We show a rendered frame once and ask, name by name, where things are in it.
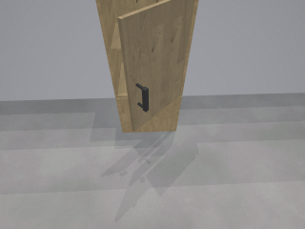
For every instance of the cupboard door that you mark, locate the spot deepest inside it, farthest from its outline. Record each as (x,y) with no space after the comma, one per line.
(154,42)

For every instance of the handle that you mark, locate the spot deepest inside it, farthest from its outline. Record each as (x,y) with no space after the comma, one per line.
(145,97)

